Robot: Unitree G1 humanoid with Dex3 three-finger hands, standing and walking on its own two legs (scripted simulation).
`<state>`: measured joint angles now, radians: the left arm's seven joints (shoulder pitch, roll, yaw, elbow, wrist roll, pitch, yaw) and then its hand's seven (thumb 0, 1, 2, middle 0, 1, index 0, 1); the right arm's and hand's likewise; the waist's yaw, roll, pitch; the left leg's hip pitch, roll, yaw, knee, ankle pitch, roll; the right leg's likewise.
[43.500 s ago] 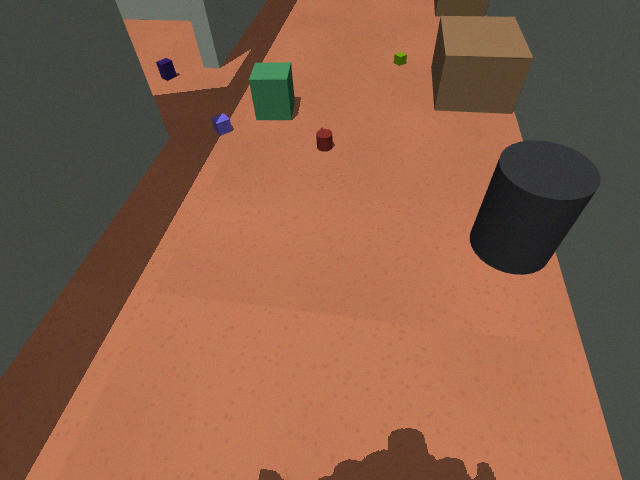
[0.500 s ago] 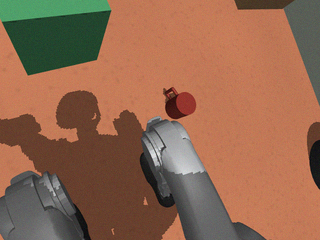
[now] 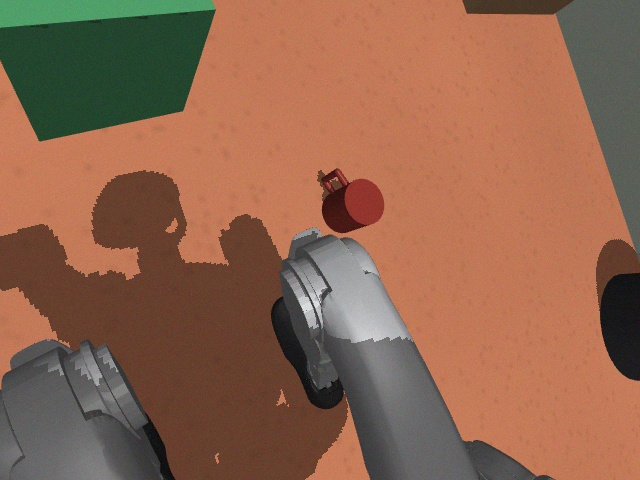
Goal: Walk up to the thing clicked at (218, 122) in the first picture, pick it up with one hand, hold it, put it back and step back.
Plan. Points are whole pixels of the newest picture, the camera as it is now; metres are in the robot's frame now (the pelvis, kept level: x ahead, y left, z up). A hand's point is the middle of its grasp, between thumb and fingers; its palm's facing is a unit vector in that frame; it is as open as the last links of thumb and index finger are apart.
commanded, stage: open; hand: left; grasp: from above
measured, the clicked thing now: out of the picture +0.43 +0.33 -0.27
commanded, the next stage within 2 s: withdraw in 0.46 s
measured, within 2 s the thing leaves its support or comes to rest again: neither
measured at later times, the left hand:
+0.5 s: hand out of the picture +0.43 +0.33 -0.24, palm faces -0.27 -0.36 -0.89, open 13.4 cm
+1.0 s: hand out of the picture +0.44 +0.35 -0.11, palm faces -0.31 -0.17 -0.93, open 13.9 cm
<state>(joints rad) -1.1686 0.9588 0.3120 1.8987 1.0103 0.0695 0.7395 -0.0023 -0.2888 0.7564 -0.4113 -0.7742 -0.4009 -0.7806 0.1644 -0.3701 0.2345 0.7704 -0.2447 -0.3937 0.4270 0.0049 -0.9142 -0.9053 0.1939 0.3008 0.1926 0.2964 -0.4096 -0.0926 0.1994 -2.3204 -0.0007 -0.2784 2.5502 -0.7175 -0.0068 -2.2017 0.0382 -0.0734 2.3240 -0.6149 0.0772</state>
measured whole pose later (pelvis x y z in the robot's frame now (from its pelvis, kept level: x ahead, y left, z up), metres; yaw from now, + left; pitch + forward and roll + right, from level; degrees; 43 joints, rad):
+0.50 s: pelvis +0.00 +0.00 +0.00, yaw +0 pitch +26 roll -16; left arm -1.15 0.96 0.29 1.88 0.99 0.07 0.72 -0.01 -0.43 0.94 -0.23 -0.93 -0.21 -0.94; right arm 0.18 -0.36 0.24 0.77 -0.23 -0.40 0.42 0.00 -0.91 -0.90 0.19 0.30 0.19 0.30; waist -0.41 -0.09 0.20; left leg -2.31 0.00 -0.28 2.53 -0.72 -0.01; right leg -2.19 0.03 -0.08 2.31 -0.61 0.07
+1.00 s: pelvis +0.01 +0.00 +0.02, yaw +4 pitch +32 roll -12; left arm -0.89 0.71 0.12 1.40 1.05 0.07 0.41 0.00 -0.49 0.96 -0.15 -0.94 -0.14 -0.95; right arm 0.19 -0.34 0.05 0.80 -0.13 -0.20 0.37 0.01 -0.92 -0.91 0.20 0.30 0.19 0.30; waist -0.26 0.08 -0.08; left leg -2.29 0.01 -0.19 2.45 -0.73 0.00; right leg -2.21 0.00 -0.01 2.29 -0.66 0.06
